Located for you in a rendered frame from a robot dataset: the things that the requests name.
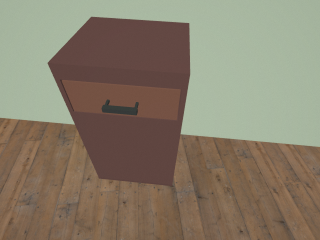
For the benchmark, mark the drawer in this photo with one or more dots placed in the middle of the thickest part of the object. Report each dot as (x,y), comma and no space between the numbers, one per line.
(153,102)

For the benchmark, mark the cabinet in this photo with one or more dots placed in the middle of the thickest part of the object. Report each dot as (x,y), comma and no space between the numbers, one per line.
(131,52)

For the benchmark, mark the handle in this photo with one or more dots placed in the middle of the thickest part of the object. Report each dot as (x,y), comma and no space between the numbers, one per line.
(120,109)

